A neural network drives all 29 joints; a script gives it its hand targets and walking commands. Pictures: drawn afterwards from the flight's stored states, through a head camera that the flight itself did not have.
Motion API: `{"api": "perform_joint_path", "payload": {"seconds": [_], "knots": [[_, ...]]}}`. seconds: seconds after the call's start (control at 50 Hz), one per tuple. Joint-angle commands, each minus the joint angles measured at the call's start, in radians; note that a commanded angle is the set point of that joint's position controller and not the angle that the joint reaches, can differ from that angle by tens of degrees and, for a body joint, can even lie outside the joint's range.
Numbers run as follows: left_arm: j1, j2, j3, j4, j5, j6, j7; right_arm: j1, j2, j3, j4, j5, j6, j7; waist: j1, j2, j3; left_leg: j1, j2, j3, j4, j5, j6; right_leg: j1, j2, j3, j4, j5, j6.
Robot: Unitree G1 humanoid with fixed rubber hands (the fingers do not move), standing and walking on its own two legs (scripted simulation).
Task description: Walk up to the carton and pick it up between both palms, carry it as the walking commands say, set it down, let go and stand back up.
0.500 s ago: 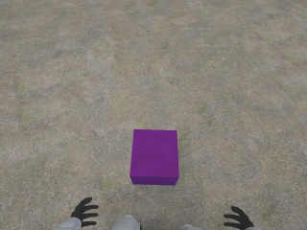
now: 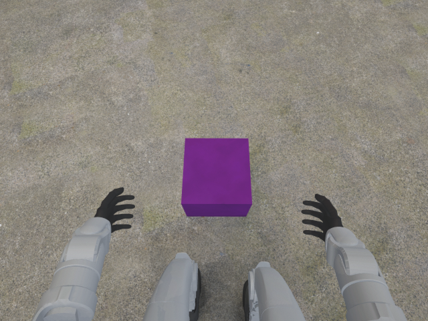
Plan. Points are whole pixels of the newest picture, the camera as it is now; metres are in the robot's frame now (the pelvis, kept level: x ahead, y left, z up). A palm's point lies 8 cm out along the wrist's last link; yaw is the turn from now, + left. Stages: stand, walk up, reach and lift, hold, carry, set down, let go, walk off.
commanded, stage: reach and lift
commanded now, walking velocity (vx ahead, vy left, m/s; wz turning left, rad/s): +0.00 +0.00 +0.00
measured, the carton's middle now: (216, 178) +0.57 +0.03 -0.59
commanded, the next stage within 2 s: none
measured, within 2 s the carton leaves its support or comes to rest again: neither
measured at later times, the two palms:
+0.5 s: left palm (116, 159) +0.43 +0.27 -0.11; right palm (306, 167) +0.43 -0.18 -0.11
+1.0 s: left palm (126, 134) +0.51 +0.26 -0.13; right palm (301, 140) +0.51 -0.19 -0.13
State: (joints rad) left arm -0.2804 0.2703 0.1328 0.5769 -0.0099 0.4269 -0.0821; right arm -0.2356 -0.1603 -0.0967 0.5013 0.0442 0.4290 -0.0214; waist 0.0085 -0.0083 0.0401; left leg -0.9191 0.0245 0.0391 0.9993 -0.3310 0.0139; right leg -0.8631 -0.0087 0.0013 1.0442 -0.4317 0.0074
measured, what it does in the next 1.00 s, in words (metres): lowers itself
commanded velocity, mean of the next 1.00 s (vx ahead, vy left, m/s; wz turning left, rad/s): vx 0.00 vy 0.00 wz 0.00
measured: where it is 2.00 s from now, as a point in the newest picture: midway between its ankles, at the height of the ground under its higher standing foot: (221, 312)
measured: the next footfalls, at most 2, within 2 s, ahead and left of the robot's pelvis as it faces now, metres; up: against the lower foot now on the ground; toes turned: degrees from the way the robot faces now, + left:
none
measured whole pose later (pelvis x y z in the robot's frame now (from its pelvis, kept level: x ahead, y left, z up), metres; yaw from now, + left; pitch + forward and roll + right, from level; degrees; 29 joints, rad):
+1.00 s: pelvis +0.00 +0.01 -0.05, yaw -2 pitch +45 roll -1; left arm -1.17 0.41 0.37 1.03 0.03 0.12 -0.11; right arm -1.09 -0.26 -0.31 0.87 0.04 0.16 -0.03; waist 0.02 -0.03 -0.10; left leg -1.60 0.04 0.05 1.08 -0.27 0.03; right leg -1.55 0.01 0.01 1.12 -0.36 0.02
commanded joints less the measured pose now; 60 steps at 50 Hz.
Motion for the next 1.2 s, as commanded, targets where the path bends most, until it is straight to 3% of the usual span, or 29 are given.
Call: {"api": "perform_joint_path", "payload": {"seconds": [0.0, 0.02, 0.04, 0.06, 0.08, 0.1, 0.18, 0.26, 0.4, 0.5, 0.52, 0.54, 0.56, 0.58, 0.6, 0.66, 0.68, 0.7, 0.74, 0.8, 0.82, 0.88, 0.9, 0.92, 0.98, 1.08, 1.12, 1.14, 1.18], "knots": [[-0.191, 0.109, 0.023, 0.03, 0.004, 0.032, -0.003, -0.232, -0.041, 0.006, 0.003, 0.029, 0.045, -0.019, 0.033, 0.049, -0.337, 0.252, -0.046, -0.031, -0.105, -0.138, -0.007, 0.007, 0.022, -0.011, -0.162, -0.111, 0.0], [-0.267, 0.165, 0.062, 0.054, 0.024, 0.026, 0.003, -0.339, -0.056, 0.016, -0.012, 0.031, 0.039, -0.011, 0.041, 0.007, -0.292, 0.181, -0.046, -0.025, -0.082, -0.115, 0.0, -0.066, 0.022, -0.008, -0.155, -0.126, 0.005], [-0.318, 0.193, 0.064, 0.028, -0.001, 0.031, -0.011, -0.317, -0.096, -0.038, 0.063, -0.011, 0.055, -0.02, -0.035, -0.08, -0.382, 0.217, -0.04, -0.022, -0.054, -0.105, 0.01, -0.022, 0.025, -0.004, -0.161, -0.121, 0.009], [-0.336, 0.172, 0.063, 0.104, -0.006, 0.027, -0.016, -0.412, -0.09, -0.013, 0.06, 0.013, 0.04, -0.023, 0.018, -0.058, -0.34, 0.185, -0.05, -0.026, -0.051, -0.142, 0.008, -0.057, 0.022, -0.002, -0.155, -0.165, 0.006], [-0.379, 0.162, 0.046, 0.114, -0.036, 0.011, -0.017, -0.415, -0.058, -0.026, 0.134, -0.009, 0.037, -0.037, -0.012, -0.108, -0.334, 0.142, -0.058, -0.01, -0.031, -0.089, 0.009, -0.053, 0.024, 0.005, -0.152, -0.132, 0.012], [-0.448, 0.2, 0.069, 0.106, 0.0, 0.005, -0.025, -0.423, -0.034, -0.048, 0.089, -0.001, 0.033, -0.049, -0.012, 0.011, -0.403, 0.166, -0.06, -0.018, -0.046, -0.095, 0.013, -0.048, 0.022, 0.006, -0.143, -0.084, 0.01], [-0.598, 0.156, 0.035, 0.126, -0.006, -0.05, -0.003, -0.632, -0.113, -0.093, 0.136, 0.005, -0.041, -0.043, 0.031, 0.122, -0.438, 0.205, -0.045, -0.073, -0.051, -0.05, -0.024, -0.183, 0.038, -0.029, -0.081, -0.031, 0.0], [-0.64, 0.222, 0.071, 0.169, 0.007, -0.109, 0.002, -0.605, -0.095, -0.105, 0.184, -0.005, -0.096, -0.052, -0.014, 0.049, -0.641, 0.199, -0.063, -0.05, 0.011, 0.099, -0.006, -0.135, 0.05, -0.018, -0.079, 0.074, 0.021], [-0.632, 0.127, 0.043, 0.241, -0.044, -0.23, 0.017, -0.698, -0.169, -0.204, 0.226, -0.027, -0.243, -0.052, -0.009, 0.126, -0.766, 0.265, -0.051, -0.078, 0.02, 0.435, -0.024, -0.361, 0.077, -0.061, -0.035, 0.267, 0.014], [-0.851, 0.222, 0.086, 0.281, -0.016, -0.264, 0.025, -0.794, -0.171, -0.181, 0.269, 0.002, -0.267, -0.036, -0.028, 0.048, -0.828, 0.194, -0.046, -0.086, 0.041, 0.343, -0.02, -0.422, 0.075, -0.049, -0.021, 0.189, 0.036], [-0.866, 0.211, 0.089, 0.267, -0.004, -0.277, 0.03, -0.833, -0.18, -0.162, 0.268, 0.017, -0.283, -0.035, 0.015, 0.085, -0.851, 0.214, -0.059, -0.072, 0.061, 0.402, -0.029, -0.427, 0.071, -0.047, 0.009, 0.221, 0.028], [-0.967, 0.27, 0.144, 0.238, -0.017, -0.293, 0.033, -0.929, -0.184, -0.176, 0.277, -0.004, -0.284, -0.025, 0.003, -0.033, -0.773, 0.061, -0.052, -0.087, 0.045, 0.334, -0.016, -0.41, 0.075, -0.036, -0.001, 0.214, 0.04], [-0.918, 0.318, 0.189, 0.276, 0.031, -0.298, 0.033, -0.897, -0.179, -0.155, 0.257, 0.015, -0.284, -0.035, 0.057, -0.006, -0.888, 0.097, -0.072, -0.057, 0.087, 0.42, -0.016, -0.327, 0.071, -0.022, 0.016, 0.278, 0.042], [-1.04, 0.303, 0.124, 0.173, -0.009, -0.318, 0.039, -0.999, -0.199, -0.181, 0.2, 0.044, -0.303, -0.016, 0.007, 0.036, -0.959, 0.202, -0.049, -0.094, 0.075, 0.418, -0.006, -0.424, 0.089, -0.041, 0.023, 0.237, 0.035], [-0.974, 0.252, 0.161, 0.256, 0.007, -0.314, 0.032, -0.941, -0.18, -0.148, 0.197, 0.059, -0.303, -0.019, 0.036, 0.043, -1.018, 0.239, -0.056, -0.065, 0.083, 0.549, 0.002, -0.393, 0.078, -0.024, -0.007, 0.336, 0.044], [-0.995, 0.268, 0.151, 0.379, 0.041, -0.285, 0.023, -1.02, -0.217, -0.146, 0.304, 0.081, -0.273, -0.009, 0.096, 0.063, -0.9, 0.159, -0.061, -0.051, 0.058, 0.406, -0.01, -0.46, 0.071, -0.042, 0.013, 0.204, 0.054], [-0.982, 0.266, 0.173, 0.406, 0.011, -0.282, 0.016, -1.007, -0.25, -0.17, 0.29, 0.035, -0.274, -0.005, 0.033, -0.011, -0.954, 0.195, -0.053, -0.079, 0.061, 0.4, -0.003, -0.441, 0.069, -0.05, 0.0, 0.196, 0.056], [-0.997, 0.246, 0.155, 0.388, 0.029, -0.28, 0.001, -0.98, -0.225, -0.16, 0.321, 0.042, -0.264, -0.012, 0.059, 0.087, -0.914, 0.144, -0.061, -0.037, 0.055, 0.364, -0.013, -0.427, 0.065, -0.033, -0.017, 0.205, 0.045], [-1.066, 0.202, 0.15, 0.369, -0.028, -0.285, -0.003, -1.037, -0.274, -0.222, 0.332, -0.009, -0.278, -0.009, -0.027, 0.049, -0.965, 0.196, -0.044, -0.074, 0.082, 0.487, -0.009, -0.548, 0.07, -0.056, -0.017, 0.244, 0.043], [-1.075, 0.289, 0.209, 0.282, 0.014, -0.306, -0.003, -1.003, -0.278, -0.26, 0.298, -0.034, -0.295, -0.012, -0.021, 0.099, -1.119, 0.355, -0.048, -0.093, 0.106, 0.6, -0.023, -0.547, 0.088, -0.071, -0.005, 0.261, 0.028], [-1.116, 0.225, 0.177, 0.27, -0.049, -0.307, -0.01, -1.061, -0.244, -0.259, 0.247, -0.036, -0.307, -0.005, -0.068, 0.005, -1.058, 0.25, -0.029, -0.118, 0.098, 0.628, -0.003, -0.581, 0.091, -0.063, -0.011, 0.311, 0.023], [-1.092, 0.272, 0.232, 0.3, 0.004, -0.319, -0.026, -1.095, -0.194, -0.213, 0.246, -0.018, -0.295, -0.004, 0.046, 0.02, -1.049, 0.123, -0.047, -0.077, 0.092, 0.612, -0.001, -0.484, 0.074, -0.019, -0.009, 0.368, 0.039], [-0.986, 0.304, 0.287, 0.453, 0.036, -0.319, -0.028, -1.052, -0.15, -0.193, 0.31, -0.025, -0.285, -0.014, 0.09, -0.102, -0.929, -0.073, -0.052, -0.069, 0.084, 0.525, 0.02, -0.411, 0.062, 0.002, -0.007, 0.37, 0.052], [-1.042, 0.361, 0.28, 0.376, 0.087, -0.314, -0.024, -1.06, -0.174, -0.228, 0.29, -0.017, -0.275, -0.012, 0.105, 0.0, -1.031, 0.026, -0.055, -0.054, 0.076, 0.48, 0.01, -0.394, 0.069, -0.014, 0.017, 0.296, 0.051], [-1.059, 0.332, 0.281, 0.376, 0.065, -0.333, -0.048, -1.074, -0.116, -0.195, 0.257, 0.011, -0.28, -0.015, 0.11, -0.008, -0.947, -0.123, -0.056, -0.029, 0.071, 0.397, 0.02, -0.384, 0.065, 0.015, 0.004, 0.316, 0.047], [-1.149, 0.293, 0.218, 0.408, -0.007, -0.337, -0.07, -1.141, -0.149, -0.254, 0.31, -0.062, -0.279, -0.046, -0.019, -0.063, -0.95, -0.276, -0.058, -0.028, 0.196, 0.263, 0.014, -0.51, 0.074, -0.018, 0.113, 0.211, 0.049], [-1.15, 0.326, 0.233, 0.451, -0.018, -0.346, -0.08, -1.183, -0.136, -0.224, 0.257, -0.031, -0.292, -0.054, 0.041, -0.031, -0.866, -0.379, -0.057, -0.016, 0.239, 0.281, 0.017, -0.593, 0.062, -0.003, 0.149, 0.238, 0.044], [-1.176, 0.319, 0.235, 0.35, -0.002, -0.343, -0.074, -1.187, -0.179, -0.269, 0.193, -0.067, -0.297, -0.061, 0.004, -0.038, -0.989, -0.327, -0.055, -0.014, 0.241, 0.309, 0.005, -0.504, 0.07, -0.013, 0.16, 0.276, 0.049], [-1.14, 0.394, 0.27, 0.458, 0.056, -0.338, -0.049, -1.131, -0.144, -0.227, 0.324, -0.026, -0.279, -0.062, 0.101, -0.018, -0.937, -0.307, -0.061, -0.02, 0.309, 0.291, 0.004, -0.63, 0.076, -0.028, 0.236, 0.2, 0.066]]}}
